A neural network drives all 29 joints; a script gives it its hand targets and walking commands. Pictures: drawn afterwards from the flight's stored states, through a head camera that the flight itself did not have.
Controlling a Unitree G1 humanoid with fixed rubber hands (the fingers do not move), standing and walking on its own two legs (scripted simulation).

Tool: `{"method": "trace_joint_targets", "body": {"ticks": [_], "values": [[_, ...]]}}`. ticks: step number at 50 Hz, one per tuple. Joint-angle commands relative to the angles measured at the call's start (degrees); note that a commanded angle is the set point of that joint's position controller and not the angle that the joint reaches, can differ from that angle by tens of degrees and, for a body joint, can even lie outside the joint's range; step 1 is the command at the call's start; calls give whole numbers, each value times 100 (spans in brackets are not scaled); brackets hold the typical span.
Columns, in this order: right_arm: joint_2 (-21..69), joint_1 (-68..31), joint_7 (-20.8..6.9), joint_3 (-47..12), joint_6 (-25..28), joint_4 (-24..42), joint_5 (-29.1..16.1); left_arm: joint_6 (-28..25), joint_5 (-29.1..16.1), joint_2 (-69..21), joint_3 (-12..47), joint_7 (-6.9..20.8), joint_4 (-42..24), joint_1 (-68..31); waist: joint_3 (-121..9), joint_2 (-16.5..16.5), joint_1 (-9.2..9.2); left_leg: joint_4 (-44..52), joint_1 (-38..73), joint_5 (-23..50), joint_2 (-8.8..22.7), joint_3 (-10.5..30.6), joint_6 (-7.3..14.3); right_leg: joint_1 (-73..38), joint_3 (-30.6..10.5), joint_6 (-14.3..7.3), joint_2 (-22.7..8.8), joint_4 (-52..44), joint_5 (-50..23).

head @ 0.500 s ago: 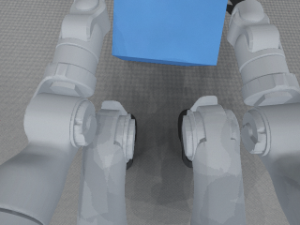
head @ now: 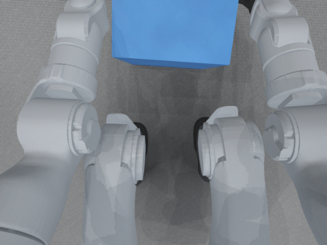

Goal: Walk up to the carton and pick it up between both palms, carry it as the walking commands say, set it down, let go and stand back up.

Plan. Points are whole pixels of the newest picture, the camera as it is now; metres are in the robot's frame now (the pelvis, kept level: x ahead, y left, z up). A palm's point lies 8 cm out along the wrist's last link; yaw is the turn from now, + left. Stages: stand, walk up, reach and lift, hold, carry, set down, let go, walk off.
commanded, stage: set down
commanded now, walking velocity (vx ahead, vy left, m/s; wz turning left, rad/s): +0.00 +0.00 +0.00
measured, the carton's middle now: (172, 7) +0.54 -0.02 -0.23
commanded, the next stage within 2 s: none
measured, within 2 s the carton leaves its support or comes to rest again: neither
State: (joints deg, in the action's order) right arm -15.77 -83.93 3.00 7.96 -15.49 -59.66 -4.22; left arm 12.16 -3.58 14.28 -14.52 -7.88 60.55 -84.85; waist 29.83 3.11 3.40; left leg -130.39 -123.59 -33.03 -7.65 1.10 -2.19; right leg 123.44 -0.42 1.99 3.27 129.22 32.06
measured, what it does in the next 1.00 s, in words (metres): stands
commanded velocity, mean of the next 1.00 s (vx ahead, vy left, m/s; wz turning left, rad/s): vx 0.00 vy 0.00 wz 0.00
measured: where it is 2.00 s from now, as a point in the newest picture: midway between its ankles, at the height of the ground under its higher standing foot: (170, 162)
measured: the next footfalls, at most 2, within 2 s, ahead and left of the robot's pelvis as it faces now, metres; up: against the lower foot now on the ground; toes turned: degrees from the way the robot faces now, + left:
none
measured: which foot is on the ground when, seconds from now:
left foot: down 0.00-1.00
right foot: down 0.00-1.00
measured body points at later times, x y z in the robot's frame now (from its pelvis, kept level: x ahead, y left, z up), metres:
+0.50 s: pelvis +0.01 +0.00 -0.01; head +0.36 -0.02 +0.27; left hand +0.56 +0.12 -0.17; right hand +0.54 -0.18 -0.17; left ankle +0.12 +0.11 -0.32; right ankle +0.13 -0.12 -0.32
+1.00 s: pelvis +0.01 +0.00 -0.01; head +0.36 -0.02 +0.27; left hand +0.56 +0.12 -0.17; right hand +0.54 -0.18 -0.17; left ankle +0.12 +0.11 -0.32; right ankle +0.13 -0.12 -0.32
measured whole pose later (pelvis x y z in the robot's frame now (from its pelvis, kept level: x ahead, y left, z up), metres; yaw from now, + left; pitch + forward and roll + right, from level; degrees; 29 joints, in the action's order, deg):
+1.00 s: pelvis +0.01 +0.00 -0.01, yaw +1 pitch +27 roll -1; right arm -14.8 -81.8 -0.9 12.6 -9.5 -63.0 1.5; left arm 7.1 -3.2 13.6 -14.9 -6.8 64.7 -82.6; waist 27.1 3.3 3.8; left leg -132.2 -124.8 -34.4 -7.8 -0.2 -1.7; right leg 124.6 -1.6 2.7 3.2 131.6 34.0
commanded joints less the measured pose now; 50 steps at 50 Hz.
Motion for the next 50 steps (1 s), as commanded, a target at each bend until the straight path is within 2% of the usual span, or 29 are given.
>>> {"method": "trace_joint_targets", "body": {"ticks": [1,2,5,6,7,8,9,13,15,18,20,21,25,27,28,29,30,31,34,36,37,38,39,40,41,44,47,48,50], "values": [[5545,-3833,-1334,-1323,577,1636,-500,-172,-536,-6638,1881,1396,-987,-3628,-8748,88,384,1245,3087,1445,-311,-318,197,-3023,431,-301,284,-1160,-1734],[5440,-3797,-1336,-1313,576,1634,-437,-179,-562,-6620,1846,1398,-1001,-3612,-8509,26,460,1240,3010,1365,-332,-271,216,-2855,436,-301,286,-1176,-1559],[5567,-3615,-1365,-1216,562,1426,-411,-235,-565,-6544,1868,1412,-1090,-3640,-8353,117,396,1212,2826,1332,-309,-314,195,-2837,384,-332,283,-1155,-1624],[5541,-3557,-1378,-1238,573,1491,-371,-273,-640,-6511,1921,1407,-1190,-3710,-8414,39,488,1182,2907,1446,-323,-261,206,-2877,410,-310,294,-1101,-1711],[5498,-3640,-1359,-1277,588,1516,-440,-276,-599,-6478,1913,1393,-1089,-3706,-8408,108,443,1182,2866,1349,-316,-281,202,-2858,364,-332,284,-1158,-1644],[5526,-3551,-1369,-1245,551,1372,-339,-280,-610,-6411,1852,1410,-1037,-3736,-8233,-99,433,1205,2724,1359,-297,-276,202,-2912,345,-317,246,-1142,-1680],[5454,-3444,-1394,-1144,525,1261,-290,-262,-569,-6417,1768,1425,-935,-3651,-7884,21,450,1185,2580,1252,-310,-303,204,-2682,317,-330,284,-1172,-1526],[5399,-3369,-1409,-1150,584,1207,-279,-310,-504,-6366,1766,1440,-800,-3442,-7633,78,425,1184,2502,1335,-320,-290,205,-2606,335,-290,255,-1096,-1671],[5448,-3179,-1412,-1130,597,1102,-126,-320,-402,-6328,1674,1457,-636,-3296,-7248,-54,314,1215,2210,1184,-323,-282,207,-2487,294,-309,282,-1146,-1544],[5322,-3080,-1413,-1045,601,1064,-69,-348,-464,-6309,1715,1436,-686,-3332,-7264,-59,525,1234,2227,1175,-323,-241,213,-2434,338,-311,267,-1131,-1535],[5288,-2953,-1414,-1017,623,943,-29,-382,-390,-6207,1738,1426,-652,-3193,-7080,99,418,1160,2244,1212,-310,-270,167,-2283,290,-331,271,-1107,-1543],[5320,-3099,-1434,-1090,642,1094,-89,-395,-407,-6196,1699,1414,-663,-3254,-7164,33,381,1197,2283,1222,-313,-257,202,-2364,305,-309,258,-1075,-1566],[5362,-2840,-1435,-894,634,895,83,-429,-342,-6127,1655,1440,-657,-3195,-6968,-27,444,1186,2003,1162,-325,-255,191,-2363,275,-326,286,-1063,-1566],[5268,-2838,-1455,-894,638,963,113,-407,-216,-5993,1454,1447,-503,-3034,-6871,-63,305,1235,1983,1092,-301,-266,205,-2276,290,-277,284,-1071,-1460],[5198,-2802,-1444,-834,634,887,167,-407,-270,-5931,1460,1424,-524,-3167,-6856,-116,440,1255,2004,945,-306,-238,211,-2289,312,-298,275,-1095,-1312],[5060,-2870,-1422,-831,644,936,195,-419,-299,-5936,1442,1432,-494,-3143,-6857,-112,477,1196,2007,916,-293,-258,191,-2336,290,-317,255,-1106,-1221],[5143,-2882,-1452,-843,625,956,200,-412,-249,-5876,1400,1421,-518,-3157,-6820,-184,414,1263,2048,967,-296,-207,222,-2255,313,-291,258,-1094,-1307],[5148,-2853,-1453,-814,620,846,188,-403,-167,-5811,1400,1429,-413,-3021,-6744,-80,349,1189,1913,994,-286,-232,208,-2268,279,-283,269,-1048,-1369],[5073,-2883,-1427,-804,661,914,177,-431,-241,-5782,1470,1418,-496,-3112,-6807,-20,428,1163,2082,1007,-295,-257,186,-2296,279,-280,259,-1067,-1317],[5076,-2844,-1404,-814,678,914,196,-452,-235,-5722,1445,1423,-489,-3161,-6820,-25,386,1138,1947,956,-259,-305,161,-2449,231,-310,263,-1091,-1368],[4921,-2692,-1392,-682,659,828,268,-460,-214,-5599,1401,1395,-486,-3106,-6784,-37,455,1163,1888,879,-259,-283,174,-2374,257,-306,248,-1053,-1335],[4999,-2765,-1394,-707,682,879,275,-463,-173,-5593,1357,1395,-433,-3046,-6734,-153,340,1159,1856,942,-309,-293,189,-2412,276,-264,296,-1080,-1364],[4828,-2698,-1365,-686,702,826,250,-489,-170,-5455,1319,1373,-455,-2987,-6802,-82,345,1138,1858,960,-288,-325,177,-2497,254,-277,277,-1070,-1380],[4814,-2750,-1313,-774,738,925,231,-548,-201,-5307,1310,1336,-585,-3218,-6965,-228,281,1128,1910,1076,-271,-339,159,-2641,228,-267,276,-1066,-1551],[4583,-2664,-1274,-630,742,780,320,-534,-136,-5119,1259,1306,-421,-3058,-6859,-200,400,1164,1898,862,-237,-282,162,-2544,300,-257,232,-1033,-1393],[4100,-2547,-1157,-513,819,732,334,-567,-158,-4799,1232,1226,-537,-3123,-7036,-53,396,1195,2026,878,-222,-316,94,-2700,302,-275,217,-1035,-1441],[3021,-2287,-909,-156,929,669,437,-656,2,-3616,889,951,-418,-2630,-6933,-45,291,1166,2161,866,-175,-360,61,-2658,303,-206,192,-1064,-1308],[2692,-2216,-801,-102,973,676,459,-709,-70,-3421,906,872,-530,-2668,-7139,-11,402,1141,2242,1065,-145,-372,10,-2895,268,-237,163,-1050,-1587],[1663,-1987,-511,131,1107,665,463,-786,-48,-2355,724,615,-507,-2365,-7382,-119,313,1244,2396,964,-111,-375,-34,-3172,321,-168,164,-1081,-1533]]}}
